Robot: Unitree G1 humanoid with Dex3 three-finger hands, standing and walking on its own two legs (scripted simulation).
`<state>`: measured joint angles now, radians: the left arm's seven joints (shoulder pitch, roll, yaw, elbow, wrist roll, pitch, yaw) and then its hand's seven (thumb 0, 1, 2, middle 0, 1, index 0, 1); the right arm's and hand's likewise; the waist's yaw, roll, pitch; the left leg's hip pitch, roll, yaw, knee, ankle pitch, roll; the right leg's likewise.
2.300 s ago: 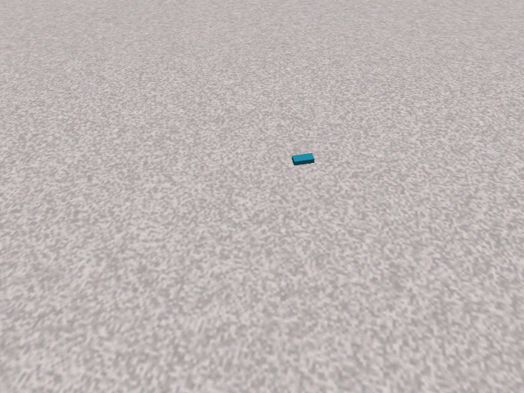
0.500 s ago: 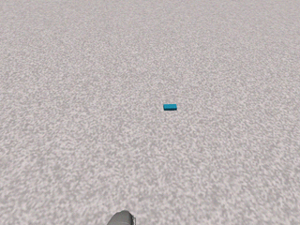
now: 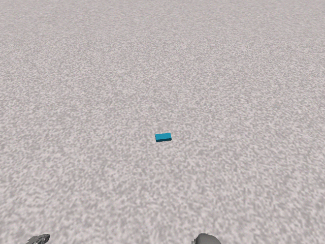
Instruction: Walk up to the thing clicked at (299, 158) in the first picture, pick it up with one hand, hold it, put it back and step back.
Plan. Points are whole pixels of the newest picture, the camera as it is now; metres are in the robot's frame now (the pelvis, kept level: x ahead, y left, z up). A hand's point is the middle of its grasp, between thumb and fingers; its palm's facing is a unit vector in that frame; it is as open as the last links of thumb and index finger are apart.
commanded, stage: walk up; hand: left
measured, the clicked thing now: (163, 137) +0.96 -0.02 -0.73
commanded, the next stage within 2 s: none
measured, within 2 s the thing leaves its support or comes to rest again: neither
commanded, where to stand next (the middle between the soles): +0.61 -0.32 m, yaw +5 degrees
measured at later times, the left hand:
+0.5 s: hand (106, 227) +0.20 +0.17 -0.15, palm faces -0.01 -0.96 -0.27, open 7.4 cm
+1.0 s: hand (154, 158) +0.40 +0.03 -0.10, palm faces +0.03 -0.92 -0.40, open 7.4 cm
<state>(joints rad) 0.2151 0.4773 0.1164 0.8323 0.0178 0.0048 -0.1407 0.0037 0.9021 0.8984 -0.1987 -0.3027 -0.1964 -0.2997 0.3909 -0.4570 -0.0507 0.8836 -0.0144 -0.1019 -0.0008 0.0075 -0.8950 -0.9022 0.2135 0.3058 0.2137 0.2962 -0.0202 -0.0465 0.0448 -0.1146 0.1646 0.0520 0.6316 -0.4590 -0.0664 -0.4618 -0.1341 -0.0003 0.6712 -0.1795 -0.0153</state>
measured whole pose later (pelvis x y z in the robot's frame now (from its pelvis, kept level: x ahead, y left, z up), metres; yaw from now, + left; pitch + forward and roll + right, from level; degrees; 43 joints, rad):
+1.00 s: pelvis +0.35 -0.25 +0.01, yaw +1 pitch -2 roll +1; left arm 0.30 0.40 0.08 0.83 0.02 -0.03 -0.08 0.00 0.90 0.90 -0.20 -0.30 -0.20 -0.30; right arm 0.30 -0.47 -0.05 0.92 0.00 -0.06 -0.02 0.01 -0.90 -0.90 0.21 0.30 0.21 0.29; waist 0.05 0.03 0.05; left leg -0.49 0.08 0.02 1.13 -0.40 0.04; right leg -0.33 -0.06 -0.08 0.65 -0.29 -0.02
